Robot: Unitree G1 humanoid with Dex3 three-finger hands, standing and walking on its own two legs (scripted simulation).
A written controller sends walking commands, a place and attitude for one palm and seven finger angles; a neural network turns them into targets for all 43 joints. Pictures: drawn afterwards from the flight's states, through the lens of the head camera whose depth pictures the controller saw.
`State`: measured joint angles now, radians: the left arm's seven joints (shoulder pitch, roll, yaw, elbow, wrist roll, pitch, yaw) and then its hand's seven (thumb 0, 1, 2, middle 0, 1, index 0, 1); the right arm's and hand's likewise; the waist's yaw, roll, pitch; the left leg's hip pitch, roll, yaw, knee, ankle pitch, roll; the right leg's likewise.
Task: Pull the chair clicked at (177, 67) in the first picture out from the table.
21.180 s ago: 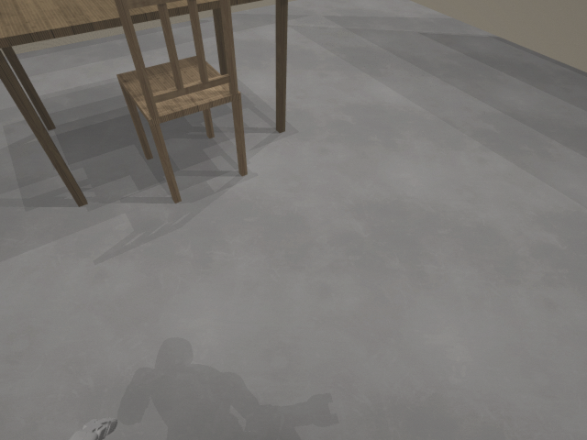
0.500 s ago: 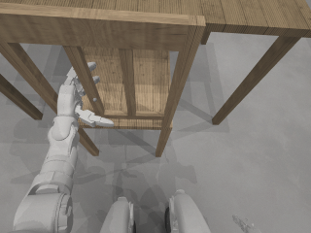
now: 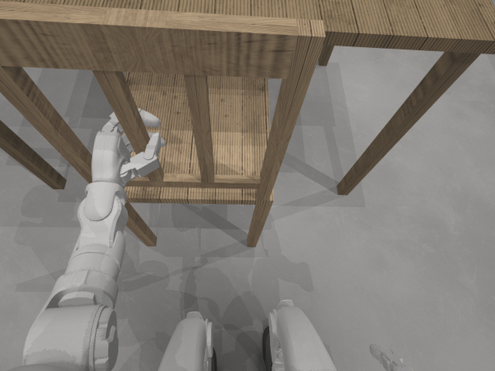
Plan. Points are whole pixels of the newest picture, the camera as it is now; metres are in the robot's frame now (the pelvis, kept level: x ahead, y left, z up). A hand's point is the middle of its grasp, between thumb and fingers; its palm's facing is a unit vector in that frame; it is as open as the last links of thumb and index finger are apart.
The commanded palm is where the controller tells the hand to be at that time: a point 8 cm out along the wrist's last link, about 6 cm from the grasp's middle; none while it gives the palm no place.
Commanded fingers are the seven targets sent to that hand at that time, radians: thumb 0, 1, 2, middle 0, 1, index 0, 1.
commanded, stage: hook a spindle and tug to test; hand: left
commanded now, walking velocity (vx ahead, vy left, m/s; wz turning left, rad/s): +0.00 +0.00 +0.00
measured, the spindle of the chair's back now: (138, 135) +0.47 +0.16 +0.03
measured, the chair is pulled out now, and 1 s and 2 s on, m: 0.00 0.02 0.17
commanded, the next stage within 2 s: step backward, pulling the chair out in 0.60 s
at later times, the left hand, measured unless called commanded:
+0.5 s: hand (153, 160) +0.44 +0.14 +0.02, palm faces -0.03 -1.00 -0.02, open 5.4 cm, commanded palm +0.40 +0.19 +0.02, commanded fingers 0.00 0.90 0.90 -0.50 -1.45 -0.50 -1.45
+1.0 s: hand (150, 161) +0.43 +0.13 +0.03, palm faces +0.01 -0.99 -0.10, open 5.6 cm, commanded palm +0.41 +0.18 +0.03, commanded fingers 0.00 0.90 0.90 -0.50 -1.45 -0.50 -1.45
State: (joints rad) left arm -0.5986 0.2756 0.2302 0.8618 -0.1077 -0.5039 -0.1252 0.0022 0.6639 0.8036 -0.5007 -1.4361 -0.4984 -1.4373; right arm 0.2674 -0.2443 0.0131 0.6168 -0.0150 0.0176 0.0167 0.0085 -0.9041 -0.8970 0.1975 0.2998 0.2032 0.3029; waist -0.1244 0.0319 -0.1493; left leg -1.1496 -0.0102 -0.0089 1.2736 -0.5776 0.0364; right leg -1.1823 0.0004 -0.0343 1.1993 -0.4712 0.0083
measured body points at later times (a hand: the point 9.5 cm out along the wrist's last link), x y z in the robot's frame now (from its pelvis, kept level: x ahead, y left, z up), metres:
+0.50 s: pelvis +0.02 +0.00 +0.01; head +0.16 +0.01 +0.44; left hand +0.43 +0.19 +0.02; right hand +0.11 -0.26 -0.11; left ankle +0.00 +0.09 -0.62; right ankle +0.04 -0.13 -0.62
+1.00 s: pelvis +0.05 +0.01 +0.10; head +0.16 +0.03 +0.53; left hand +0.42 +0.19 +0.04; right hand +0.14 -0.24 -0.02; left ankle +0.01 +0.09 -0.62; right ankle +0.05 -0.13 -0.61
